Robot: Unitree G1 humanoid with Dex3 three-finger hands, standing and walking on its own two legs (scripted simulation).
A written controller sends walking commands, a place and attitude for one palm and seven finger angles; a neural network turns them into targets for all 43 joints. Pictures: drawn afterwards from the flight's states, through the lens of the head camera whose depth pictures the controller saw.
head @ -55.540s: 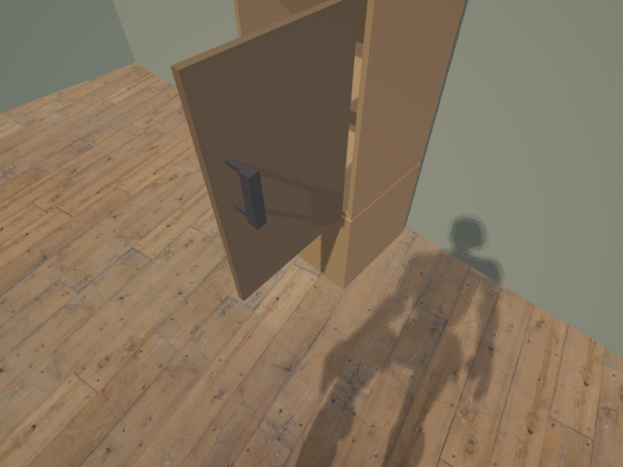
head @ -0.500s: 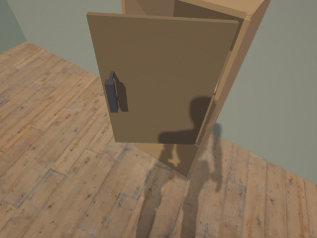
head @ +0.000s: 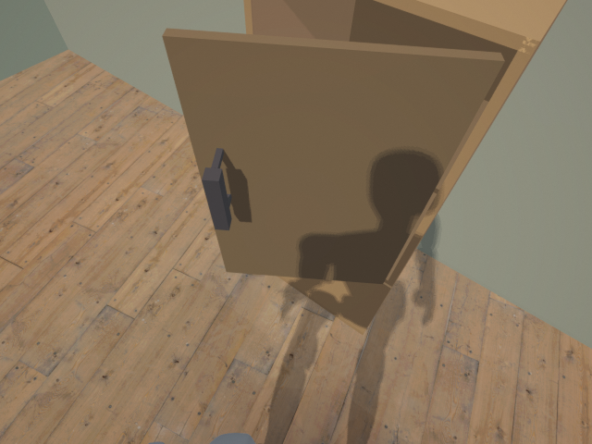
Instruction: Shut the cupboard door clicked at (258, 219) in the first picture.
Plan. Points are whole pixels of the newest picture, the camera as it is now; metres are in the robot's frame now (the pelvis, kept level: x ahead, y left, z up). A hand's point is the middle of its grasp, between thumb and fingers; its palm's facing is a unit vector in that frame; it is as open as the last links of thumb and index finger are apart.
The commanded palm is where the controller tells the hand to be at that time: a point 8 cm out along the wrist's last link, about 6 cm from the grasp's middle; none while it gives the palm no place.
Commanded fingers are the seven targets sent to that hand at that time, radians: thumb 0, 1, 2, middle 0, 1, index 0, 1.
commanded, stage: come to a stop and stand still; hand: left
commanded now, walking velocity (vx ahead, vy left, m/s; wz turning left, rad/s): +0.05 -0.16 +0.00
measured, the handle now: (221, 190) +0.47 +0.16 +0.02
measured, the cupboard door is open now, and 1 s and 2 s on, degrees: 32 32 32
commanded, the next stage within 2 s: look again from close up in 1.34 s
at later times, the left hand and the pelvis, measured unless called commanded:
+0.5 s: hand out of the picture +0.02 +0.18 -0.17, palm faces -0.03 -0.98 -0.22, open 7.4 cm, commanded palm none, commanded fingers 0.00 0.90 0.90 -0.20 -0.30 -0.20 -0.30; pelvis -0.02 -0.01 +0.00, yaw -2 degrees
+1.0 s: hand out of the picture -0.01 +0.12 -0.17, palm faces +0.01 -0.99 -0.16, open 7.3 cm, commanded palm none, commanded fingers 0.00 0.90 0.90 -0.20 -0.30 -0.20 -0.30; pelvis +0.00 -0.04 +0.01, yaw -1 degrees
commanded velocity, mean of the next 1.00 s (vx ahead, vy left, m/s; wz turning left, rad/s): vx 0.01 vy -0.04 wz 0.00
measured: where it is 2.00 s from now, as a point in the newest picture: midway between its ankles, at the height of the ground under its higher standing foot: outside the picture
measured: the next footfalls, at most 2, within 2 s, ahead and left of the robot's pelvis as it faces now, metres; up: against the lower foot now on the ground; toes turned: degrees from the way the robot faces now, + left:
left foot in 0.02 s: +0.05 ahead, +0.10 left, +0.00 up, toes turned -2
right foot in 0.44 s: +0.02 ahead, -0.12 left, +0.00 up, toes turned -3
